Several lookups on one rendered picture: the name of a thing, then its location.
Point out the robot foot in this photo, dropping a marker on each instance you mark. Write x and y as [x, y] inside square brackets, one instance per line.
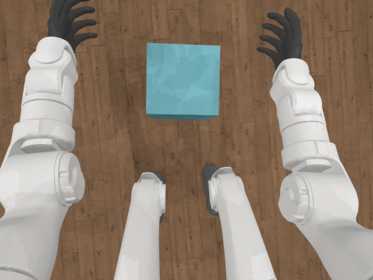
[161, 177]
[207, 173]

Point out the robot right foot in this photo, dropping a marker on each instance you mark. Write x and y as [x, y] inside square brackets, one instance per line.
[207, 173]

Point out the left robot upper arm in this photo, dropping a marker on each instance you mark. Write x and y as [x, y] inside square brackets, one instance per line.
[36, 190]

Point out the robot right hand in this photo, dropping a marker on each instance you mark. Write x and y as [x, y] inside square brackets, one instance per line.
[289, 45]

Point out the left robot forearm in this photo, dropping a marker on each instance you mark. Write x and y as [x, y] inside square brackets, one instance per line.
[48, 101]

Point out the robot left foot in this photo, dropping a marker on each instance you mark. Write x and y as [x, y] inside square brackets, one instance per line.
[161, 177]

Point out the robot left hand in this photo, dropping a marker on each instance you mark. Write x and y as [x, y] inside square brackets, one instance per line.
[60, 23]

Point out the right robot forearm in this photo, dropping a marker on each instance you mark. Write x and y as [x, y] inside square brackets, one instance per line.
[302, 123]

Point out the carton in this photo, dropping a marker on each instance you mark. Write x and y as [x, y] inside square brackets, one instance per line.
[182, 81]

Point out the right robot upper arm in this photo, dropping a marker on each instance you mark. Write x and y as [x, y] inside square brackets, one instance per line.
[324, 208]

